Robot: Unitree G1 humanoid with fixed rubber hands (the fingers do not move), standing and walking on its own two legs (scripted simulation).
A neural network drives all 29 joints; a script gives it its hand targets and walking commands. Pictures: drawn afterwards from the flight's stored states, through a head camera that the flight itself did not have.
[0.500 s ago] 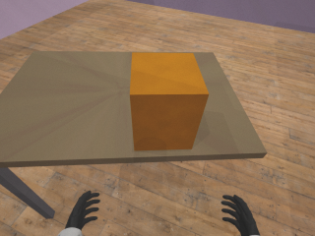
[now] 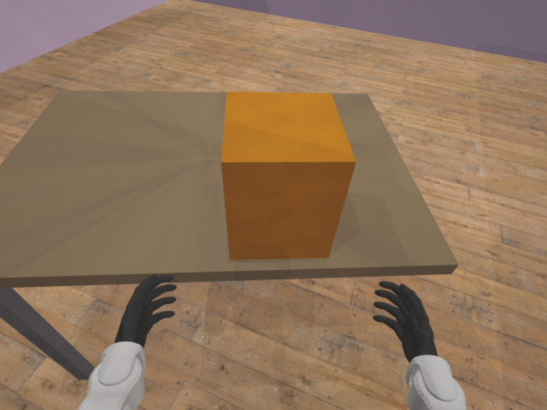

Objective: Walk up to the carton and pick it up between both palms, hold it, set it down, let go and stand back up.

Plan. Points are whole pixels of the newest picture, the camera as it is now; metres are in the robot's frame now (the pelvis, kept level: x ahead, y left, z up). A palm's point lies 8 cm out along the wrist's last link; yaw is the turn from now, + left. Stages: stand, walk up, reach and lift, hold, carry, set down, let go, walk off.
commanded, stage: reach and lift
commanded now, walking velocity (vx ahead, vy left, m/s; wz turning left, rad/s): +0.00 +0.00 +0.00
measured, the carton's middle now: (279, 177) +0.52 +0.02 +0.04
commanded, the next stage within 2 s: none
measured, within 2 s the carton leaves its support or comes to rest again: neither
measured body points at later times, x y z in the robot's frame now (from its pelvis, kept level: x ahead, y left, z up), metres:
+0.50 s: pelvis -0.01 +0.00 +0.00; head +0.01 +0.01 +0.45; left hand +0.32 +0.20 +0.06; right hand +0.34 -0.18 +0.06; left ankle +0.00 +0.14 -0.75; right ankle -0.04 -0.10 -0.75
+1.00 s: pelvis -0.02 +0.00 +0.00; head +0.03 +0.00 +0.45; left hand +0.39 +0.20 +0.12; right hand +0.41 -0.19 +0.12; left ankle +0.00 +0.14 -0.75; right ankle -0.04 -0.10 -0.75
